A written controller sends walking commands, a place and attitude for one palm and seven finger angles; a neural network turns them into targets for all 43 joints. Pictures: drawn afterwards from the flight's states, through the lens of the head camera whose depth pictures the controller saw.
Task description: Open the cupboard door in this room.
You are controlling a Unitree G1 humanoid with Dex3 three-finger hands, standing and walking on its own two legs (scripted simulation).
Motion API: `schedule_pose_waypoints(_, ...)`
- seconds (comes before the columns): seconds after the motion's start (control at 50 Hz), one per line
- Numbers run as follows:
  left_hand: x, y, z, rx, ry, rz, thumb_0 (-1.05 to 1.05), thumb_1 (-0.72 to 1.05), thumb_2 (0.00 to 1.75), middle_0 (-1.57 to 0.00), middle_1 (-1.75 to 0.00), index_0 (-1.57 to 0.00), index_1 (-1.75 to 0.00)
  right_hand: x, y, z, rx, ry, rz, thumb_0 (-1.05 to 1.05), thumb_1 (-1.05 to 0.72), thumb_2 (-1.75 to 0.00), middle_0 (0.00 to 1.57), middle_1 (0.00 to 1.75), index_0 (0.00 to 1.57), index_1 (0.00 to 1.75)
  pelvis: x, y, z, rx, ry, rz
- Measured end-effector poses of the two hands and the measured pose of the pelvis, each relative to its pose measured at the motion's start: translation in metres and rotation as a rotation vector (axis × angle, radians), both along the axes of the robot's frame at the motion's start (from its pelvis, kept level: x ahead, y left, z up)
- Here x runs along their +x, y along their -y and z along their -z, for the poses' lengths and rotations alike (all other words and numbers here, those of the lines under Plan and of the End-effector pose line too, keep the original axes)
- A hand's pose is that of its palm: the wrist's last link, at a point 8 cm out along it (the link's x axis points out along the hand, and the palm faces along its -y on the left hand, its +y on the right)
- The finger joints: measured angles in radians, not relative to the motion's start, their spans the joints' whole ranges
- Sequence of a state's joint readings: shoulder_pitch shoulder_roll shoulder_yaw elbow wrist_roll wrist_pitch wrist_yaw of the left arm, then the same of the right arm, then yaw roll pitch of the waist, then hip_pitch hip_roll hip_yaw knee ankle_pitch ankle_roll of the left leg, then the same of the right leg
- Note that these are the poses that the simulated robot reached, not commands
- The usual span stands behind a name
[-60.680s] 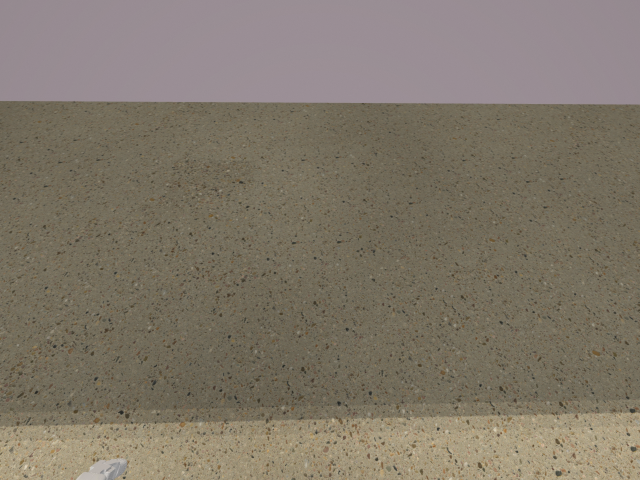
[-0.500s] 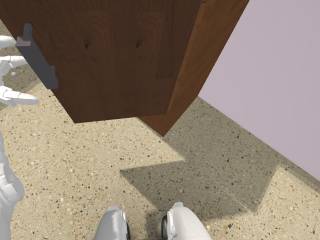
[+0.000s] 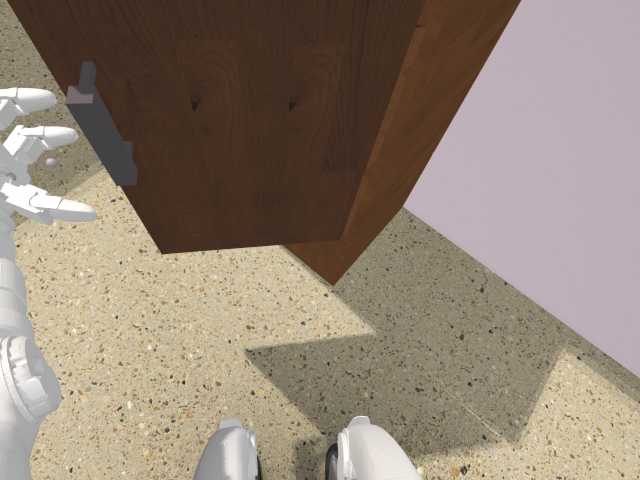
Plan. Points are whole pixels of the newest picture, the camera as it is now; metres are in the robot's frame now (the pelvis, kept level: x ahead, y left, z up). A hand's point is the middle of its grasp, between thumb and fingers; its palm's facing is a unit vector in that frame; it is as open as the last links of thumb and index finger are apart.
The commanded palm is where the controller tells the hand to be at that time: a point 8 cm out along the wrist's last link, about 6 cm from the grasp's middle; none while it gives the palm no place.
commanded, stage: move the hooked fingers beside the handle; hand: left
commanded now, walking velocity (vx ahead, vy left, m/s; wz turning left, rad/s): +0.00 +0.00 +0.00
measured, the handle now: (108, 128) +0.53 +0.24 +0.06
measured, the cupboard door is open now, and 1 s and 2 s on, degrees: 48 48 48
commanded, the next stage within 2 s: slide the fingers in behind the handle in 0.06 s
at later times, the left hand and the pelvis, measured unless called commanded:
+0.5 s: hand (77, 161) +0.47 +0.26 +0.06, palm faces +0.09 -1.00 +0.00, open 14.0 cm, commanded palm +0.45 +0.31 +0.06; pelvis +0.00 +0.00 +0.00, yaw +0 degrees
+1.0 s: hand (105, 160) +0.47 +0.24 +0.06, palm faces +0.08 -1.00 +0.01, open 14.0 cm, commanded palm +0.45 +0.27 +0.06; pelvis +0.00 +0.00 +0.00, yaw +0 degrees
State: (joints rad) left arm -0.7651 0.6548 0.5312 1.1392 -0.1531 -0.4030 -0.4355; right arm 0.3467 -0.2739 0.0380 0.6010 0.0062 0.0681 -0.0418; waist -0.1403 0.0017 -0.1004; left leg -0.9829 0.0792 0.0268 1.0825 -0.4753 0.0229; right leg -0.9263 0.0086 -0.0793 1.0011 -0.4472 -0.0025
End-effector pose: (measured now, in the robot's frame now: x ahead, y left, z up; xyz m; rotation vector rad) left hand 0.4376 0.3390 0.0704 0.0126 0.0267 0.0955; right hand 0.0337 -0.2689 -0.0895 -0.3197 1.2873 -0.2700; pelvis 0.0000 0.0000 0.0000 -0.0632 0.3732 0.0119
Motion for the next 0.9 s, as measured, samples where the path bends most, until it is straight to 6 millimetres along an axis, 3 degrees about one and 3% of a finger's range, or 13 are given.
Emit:
schedule_pose_waypoints(0.2, 0.001, 0.002, 0.004, -0.002, 0.009, 0.001, -0.01, -0.50, 0.30, -0.30, -1.20, -0.30, -1.20, -0.008, 0.001, 0.003, -0.007, -0.026, 0.005, 0.00, -0.90, -0.90, 0.20, 0.30, 0.20, 0.30, -0.002, 0.000, 0.003, -0.002, -0.006, -0.003)
schedule_pose_waypoints(0.38, 0.005, 0.017, 0.003, -0.015, 0.008, 0.017, -0.01, -0.50, 0.30, -0.30, -1.20, -0.30, -1.20, -0.014, -0.002, 0.002, 0.008, -0.036, 0.020, 0.00, -0.90, -0.90, 0.20, 0.30, 0.20, 0.30, -0.002, 0.000, 0.000, 0.000, -0.002, -0.001)
schedule_pose_waypoints(0.9, 0.011, 0.042, 0.007, -0.018, 0.021, 0.012, -0.01, -0.50, 0.30, -0.30, -1.20, -0.29, -1.20, -0.009, -0.002, 0.004, 0.026, -0.022, 0.029, 0.00, -0.90, -0.90, 0.20, 0.30, 0.20, 0.30, 0.003, 0.002, 0.000, 0.005, 0.000, 0.004)
